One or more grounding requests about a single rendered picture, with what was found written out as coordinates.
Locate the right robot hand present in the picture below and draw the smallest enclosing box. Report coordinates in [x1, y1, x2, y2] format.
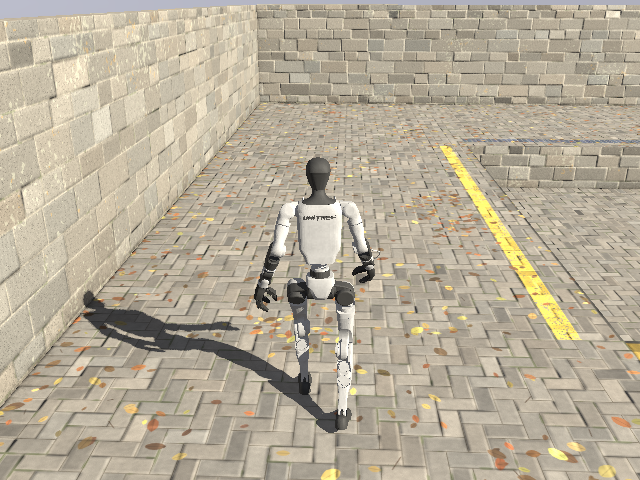
[352, 265, 375, 283]

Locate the left robot forearm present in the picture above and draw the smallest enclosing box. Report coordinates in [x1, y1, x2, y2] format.
[258, 242, 280, 289]

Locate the robot head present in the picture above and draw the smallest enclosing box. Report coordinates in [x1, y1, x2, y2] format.
[302, 157, 336, 205]

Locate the left robot hand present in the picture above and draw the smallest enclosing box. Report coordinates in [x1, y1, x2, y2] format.
[254, 284, 277, 312]

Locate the left robot foot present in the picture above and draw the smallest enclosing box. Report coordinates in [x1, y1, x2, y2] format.
[298, 372, 312, 395]

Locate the right robot forearm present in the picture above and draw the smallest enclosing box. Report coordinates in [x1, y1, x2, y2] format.
[358, 238, 375, 270]

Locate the robot left upper arm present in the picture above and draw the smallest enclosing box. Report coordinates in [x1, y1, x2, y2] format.
[270, 201, 298, 258]

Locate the robot right upper arm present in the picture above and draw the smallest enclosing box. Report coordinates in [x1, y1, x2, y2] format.
[339, 200, 368, 254]

